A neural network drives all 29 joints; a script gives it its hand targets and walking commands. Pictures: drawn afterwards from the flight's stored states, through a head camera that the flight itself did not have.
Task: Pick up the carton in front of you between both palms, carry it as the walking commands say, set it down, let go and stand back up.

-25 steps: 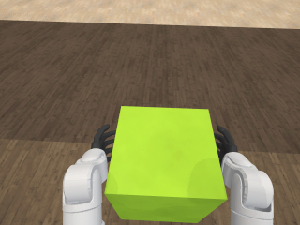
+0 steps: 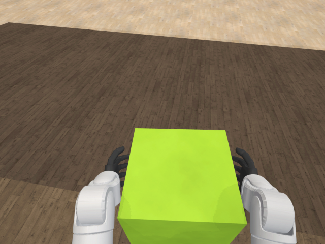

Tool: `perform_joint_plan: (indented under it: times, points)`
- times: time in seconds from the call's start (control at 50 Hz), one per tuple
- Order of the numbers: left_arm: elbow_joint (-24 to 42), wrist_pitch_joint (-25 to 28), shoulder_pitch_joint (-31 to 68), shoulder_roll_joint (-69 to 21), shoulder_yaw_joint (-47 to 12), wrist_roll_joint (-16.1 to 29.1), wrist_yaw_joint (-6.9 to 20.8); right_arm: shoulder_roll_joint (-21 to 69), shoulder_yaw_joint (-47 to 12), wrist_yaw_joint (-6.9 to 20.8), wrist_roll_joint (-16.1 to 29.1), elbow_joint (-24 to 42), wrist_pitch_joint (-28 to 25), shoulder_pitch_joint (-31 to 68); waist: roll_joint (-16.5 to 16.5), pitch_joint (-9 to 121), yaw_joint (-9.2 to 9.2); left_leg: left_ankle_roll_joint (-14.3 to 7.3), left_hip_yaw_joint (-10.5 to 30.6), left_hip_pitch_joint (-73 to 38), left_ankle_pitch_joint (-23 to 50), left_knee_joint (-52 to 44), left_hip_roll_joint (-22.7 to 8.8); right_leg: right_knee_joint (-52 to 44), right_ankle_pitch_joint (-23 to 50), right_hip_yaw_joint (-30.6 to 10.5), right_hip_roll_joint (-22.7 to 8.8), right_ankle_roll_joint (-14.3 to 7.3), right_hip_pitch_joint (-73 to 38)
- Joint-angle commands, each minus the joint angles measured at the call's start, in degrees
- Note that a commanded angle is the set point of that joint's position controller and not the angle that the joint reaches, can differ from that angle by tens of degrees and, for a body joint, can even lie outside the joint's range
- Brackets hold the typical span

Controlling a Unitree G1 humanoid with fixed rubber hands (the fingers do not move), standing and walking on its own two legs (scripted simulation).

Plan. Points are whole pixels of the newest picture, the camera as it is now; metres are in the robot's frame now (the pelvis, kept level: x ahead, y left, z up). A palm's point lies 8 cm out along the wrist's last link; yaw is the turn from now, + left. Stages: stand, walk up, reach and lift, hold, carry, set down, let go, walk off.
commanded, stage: carry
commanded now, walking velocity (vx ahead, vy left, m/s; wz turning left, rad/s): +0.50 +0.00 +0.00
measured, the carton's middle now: (178, 194) +0.25 +0.00 +0.00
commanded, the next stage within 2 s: none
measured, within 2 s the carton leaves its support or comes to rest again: neither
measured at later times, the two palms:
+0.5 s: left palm (128, 61) +0.66 +0.19 +0.10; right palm (217, 66) +0.63 -0.11 +0.11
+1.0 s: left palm (138, 34) +0.96 +0.20 +0.05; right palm (203, 32) +0.98 -0.09 +0.06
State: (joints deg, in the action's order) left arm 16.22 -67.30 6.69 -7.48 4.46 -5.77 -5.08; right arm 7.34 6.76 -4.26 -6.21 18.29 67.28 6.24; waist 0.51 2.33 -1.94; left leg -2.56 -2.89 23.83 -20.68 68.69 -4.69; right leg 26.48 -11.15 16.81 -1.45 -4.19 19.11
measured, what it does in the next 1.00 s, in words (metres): walks ahead: left foot, then right foot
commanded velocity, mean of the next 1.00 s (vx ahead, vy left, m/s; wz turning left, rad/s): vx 0.50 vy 0.00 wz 0.00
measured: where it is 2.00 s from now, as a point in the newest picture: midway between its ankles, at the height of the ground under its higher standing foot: (165, 126)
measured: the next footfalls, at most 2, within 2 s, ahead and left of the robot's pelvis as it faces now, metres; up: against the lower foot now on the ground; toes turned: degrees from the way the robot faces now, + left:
left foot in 0.28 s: +0.39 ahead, +0.13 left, +0.00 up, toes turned +10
right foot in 0.78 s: +0.59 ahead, -0.04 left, -0.02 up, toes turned -8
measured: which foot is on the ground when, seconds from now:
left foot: up 0.00-0.26, down 0.28-0.80, up 0.82-1.00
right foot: down 0.00-0.28, up 0.30-0.76, down 0.78-1.00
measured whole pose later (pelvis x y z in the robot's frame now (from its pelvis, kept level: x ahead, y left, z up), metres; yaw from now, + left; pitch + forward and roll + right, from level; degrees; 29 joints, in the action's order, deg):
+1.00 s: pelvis +0.62 +0.03 -0.02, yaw -1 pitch +7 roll +1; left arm 0.8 -67.2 30.3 -1.2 9.8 -2.1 -7.5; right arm 3.4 11.5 -7.5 -4.0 0.4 66.5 31.7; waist -1.7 -0.9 -5.0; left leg -2.9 -2.0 35.0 -21.7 52.2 -1.2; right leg 31.8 -13.9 7.8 -0.2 -4.3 17.7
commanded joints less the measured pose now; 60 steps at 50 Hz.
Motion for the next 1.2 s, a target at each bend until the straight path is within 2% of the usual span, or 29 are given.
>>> perform_joint_plan:
  times: [0.0, 0.06, 0.14, 0.2, 0.22, 0.24, 0.26, 0.28, 0.3, 0.32, 0.34, 0.42, 0.54, 0.56, 0.62, 0.68, 0.72, 0.74, 0.76, 0.84, 0.88, 1.0, 1.04, 1.06, 1.08, 1.1, 1.12, 1.16, 1.18]
  points:
    - [7.98, 1.59, 25.78, -55.11, -42.75, 23.62, 15.03, 54.99, -41.98, 13.75, 22.03, 4.31, -2.11, 22.93, -6.31, 16.06, 0.89, 0.62, -2.03, 9.65, 4.99, -15.07, -2.44, -15.31, 10.03, -14.18, -15.12, -4.36, -18.80]
    - [10.15, 0.97, 24.79, -53.03, -42.25, 23.83, 15.27, 54.14, -42.74, 12.70, 20.96, 5.39, -1.85, 22.41, -9.00, 12.30, 0.47, 0.93, -6.39, 9.65, 12.70, -26.54, -1.03, -13.37, 14.06, -6.19, -11.11, -2.22, -18.56]
    - [10.31, 0.57, 28.47, -49.02, -41.43, 23.67, 13.73, 48.10, -41.78, 12.74, 22.25, 7.08, -0.60, 26.14, -10.66, 10.82, 0.12, 1.54, -9.30, 3.97, 13.43, -35.60, 0.46, -12.50, 7.21, -8.77, -14.15, -3.48, -16.72]
    - [9.70, -0.02, 36.69, -43.56, -40.61, 23.05, 12.50, 45.54, -40.90, 12.07, 23.82, 3.43, 0.14, 32.89, -2.63, 16.46, 4.27, -0.86, -11.92, -16.43, 10.83, -41.20, 3.89, 7.06, 11.65, -2.56, -7.24, -0.55, -10.40]
    - [10.17, -0.64, 40.13, -40.11, -40.10, 21.65, 12.37, 43.67, -40.54, 11.81, 22.46, 3.12, -0.07, 36.29, 5.38, 18.67, 6.57, -4.17, 0.60, -26.04, 3.69, -43.38, -4.35, 20.68, 6.80, 0.20, -2.66, 1.74, 0.78]
    - [7.03, -1.52, 43.53, -39.39, -39.34, 23.26, 11.83, 39.34, -38.82, 11.42, 24.49, 1.63, 0.29, 41.79, 18.70, 19.90, 7.28, -11.17, 26.64, -33.15, -3.86, -52.71, -16.14, 38.25, -12.46, -3.64, 4.30, 4.34, 14.94]
    - [7.14, -1.33, 46.43, -37.84, -37.80, 23.62, 11.37, 40.97, -39.00, 11.27, 23.92, -0.14, 0.50, 41.31, 18.84, 21.89, 6.16, -12.46, 29.65, -35.33, -0.71, -53.59, -17.70, 47.32, -17.76, -13.50, 1.04, 2.92, 19.51]
    - [3.96, -1.81, 48.42, -38.98, -38.73, 24.88, 11.30, 39.82, -38.29, 10.83, 23.22, -1.83, 0.39, 42.21, 13.08, 19.72, 6.06, -13.23, 28.79, -34.51, 12.28, -51.50, -18.16, 52.93, -18.73, -15.75, -0.21, 2.42, 24.00]
    - [1.14, -1.64, 49.69, -38.99, -36.70, 23.29, 10.90, 40.43, -39.47, 10.70, 24.80, -4.84, 0.89, 45.34, 3.83, 20.39, 6.91, -12.76, 25.91, -32.96, 13.74, -51.24, -17.72, 54.06, -17.04, -16.69, -1.36, 0.16, 28.10]
    - [-1.19, -1.20, 48.93, -40.76, -35.92, 21.95, 10.46, 41.86, -40.16, 11.09, 25.63, -1.18, 0.84, 48.77, 1.72, 22.20, 5.64, -8.90, 18.55, -29.87, 7.88, -50.49, -16.67, 50.39, -11.71, -17.71, -3.51, -0.73, 23.44]
    - [-1.12, -1.33, 53.51, -41.49, -36.21, 22.97, 10.27, 42.80, -40.84, 11.41, 27.78, -0.51, 0.46, 52.93, 7.04, 24.29, 5.85, -7.74, 15.31, -27.06, 9.35, -49.44, -15.39, 45.62, -10.96, -18.43, -4.58, -0.49, 18.94]
    - [-9.64, -0.76, 54.92, -45.88, -32.74, 20.10, 9.69, 48.38, -37.85, 12.28, 28.83, -11.55, 0.59, 57.90, 6.46, 22.56, 5.45, -7.41, 6.03, -23.63, 16.24, -51.39, -12.12, 35.53, -5.79, -13.22, -2.50, -0.06, 18.59]
    - [-6.58, 0.44, 69.04, -49.03, -33.48, 24.55, 9.20, 54.17, -38.73, 12.16, 33.16, -9.13, -0.69, 72.34, 5.15, 19.45, 6.30, -8.96, 2.96, -28.89, 19.80, -50.36, -10.92, 17.81, -1.18, -10.66, -1.95, 0.23, 20.84]
    - [-5.53, 0.16, 70.83, -47.47, -32.55, 24.00, 9.09, 53.33, -35.64, 11.86, 31.01, -17.17, 0.37, 67.57, 4.94, 18.24, 6.11, -8.17, 3.19, -26.83, 22.09, -50.63, -11.04, 16.91, 2.17, -12.03, -2.77, -0.17, 18.86]
    - [-9.83, -0.71, 65.49, -49.98, -30.88, 24.17, 9.72, 54.07, -36.79, 11.54, 31.51, -14.23, 0.95, 67.63, 5.59, 22.06, 7.46, -6.70, -0.12, -34.23, 37.08, -43.00, -7.49, 8.84, 5.47, -6.73, 1.68, -1.80, 17.14]
    - [-17.90, -1.64, 60.51, -52.65, -28.59, 23.03, 11.56, 55.69, -32.85, 12.14, 27.31, -21.87, 1.93, 59.43, 5.70, 21.29, 4.59, -2.58, -6.11, -26.72, 43.27, -30.77, -5.15, -0.24, 9.78, -5.12, 3.13, -2.88, 1.91]
    - [-19.93, -0.32, 59.55, -52.33, -26.51, 21.49, 12.67, 58.44, -34.97, 12.62, 26.79, -22.74, 1.08, 62.60, -6.18, 26.23, -0.55, -0.29, -6.28, -5.53, 28.20, -14.99, -1.81, 3.69, 25.03, -16.21, -7.08, -6.95, -22.89]
    - [-17.52, 0.17, 62.23, -52.83, -28.71, 21.19, 13.05, 60.63, -35.40, 12.88, 27.46, -20.76, 0.43, 66.60, -14.19, 28.64, -2.74, 1.86, -5.43, 11.82, -1.03, -3.08, 5.21, 2.96, 34.15, -35.10, -16.87, -13.25, -35.94]
    - [-18.28, 0.14, 64.63, -52.51, -28.11, 22.86, 12.89, 58.58, -34.42, 13.02, 27.43, -19.90, -0.30, 66.07, -16.79, 28.75, -3.67, 0.41, -1.14, 21.95, -12.78, 6.77, 6.97, 0.13, 33.54, -42.79, -20.75, -15.73, -40.11]
    - [-10.93, 1.33, 71.99, -56.09, -32.74, 27.45, 13.14, 59.79, -31.80, 10.82, 24.47, -19.88, -1.18, 64.67, -5.27, 20.56, -2.12, -0.60, 2.40, 21.80, -4.64, -3.62, 1.70, -3.16, 20.09, -32.67, -15.57, -10.76, -26.62]
    - [-4.69, 2.20, 76.25, -57.32, -36.57, 32.33, 12.62, 56.60, -32.30, 9.25, 24.23, -14.92, -2.27, 65.25, -3.36, 21.51, -2.86, 0.06, -0.55, 20.76, -5.31, -14.20, 3.97, -0.47, 29.66, -29.56, -13.08, -9.73, -27.96]
    - [-1.76, 2.90, 63.71, -53.83, -37.19, 31.34, 11.59, 52.94, -34.73, 7.44, 22.25, -9.06, -2.75, 54.22, -10.60, 25.59, -2.17, -0.71, -3.45, 6.24, 17.35, -35.23, 6.59, 5.98, 36.16, -18.24, -8.79, -6.04, -26.82]
    - [-3.75, 2.40, 62.92, -52.52, -36.33, 29.57, 11.83, 51.37, -35.60, 7.69, 21.96, -8.42, -2.79, 56.57, -4.66, 25.43, 0.52, -1.35, -7.07, -7.67, 30.35, -47.14, 8.96, 13.19, 35.94, -12.29, -4.74, -3.06, -19.64]
    - [-2.39, 2.57, 63.37, -52.12, -38.77, 28.89, 11.68, 51.29, -36.11, 8.22, 22.55, -4.89, -2.22, 59.61, -5.06, 26.52, 4.08, -2.65, -6.20, -19.22, 33.65, -46.23, 6.97, 18.18, 31.98, -10.62, -3.68, -1.79, -12.69]
    - [-5.95, 1.24, 62.96, -49.60, -37.71, 28.78, 11.42, 47.04, -34.62, 8.78, 21.41, -9.61, -1.37, 53.17, 1.97, 27.31, 7.16, -5.09, -0.25, -31.45, 37.74, -43.01, -0.50, 27.26, 15.86, -9.01, -2.13, -0.36, 0.73]
    - [-6.23, 0.65, 63.76, -48.64, -36.86, 27.95, 11.56, 45.81, -33.50, 9.38, 20.70, -16.27, -0.72, 49.38, 18.36, 29.52, 7.58, -9.98, 18.10, -44.19, 58.25, -38.07, -12.65, 38.50, -19.51, -12.44, 4.95, 2.32, 15.37]
    - [-12.74, 0.04, 59.44, -49.63, -36.22, 26.31, 11.55, 45.36, -35.03, 9.87, 21.89, -13.62, -0.87, 52.62, 17.94, 33.40, 9.32, -16.38, 26.64, -51.11, 59.20, -36.90, -16.36, 50.55, -25.55, -15.53, 5.23, 1.84, 25.12]
    - [-14.36, 0.39, 58.27, -48.46, -33.66, 22.64, 11.43, 48.71, -38.16, 10.59, 23.89, -13.72, -0.39, 55.29, 8.50, 28.81, 9.70, -15.07, 31.73, -47.76, 41.11, -38.54, -16.42, 51.63, -23.39, -17.88, 2.10, 0.38, 35.63]
    - [-14.85, 0.74, 59.02, -48.01, -33.13, 22.34, 10.85, 49.01, -40.19, 11.63, 26.78, -10.51, -0.36, 62.50, 6.47, 29.50, 6.38, -12.05, 29.32, -42.09, 26.33, -41.77, -15.69, 49.50, -17.93, -21.20, 0.49, -0.15, 29.61]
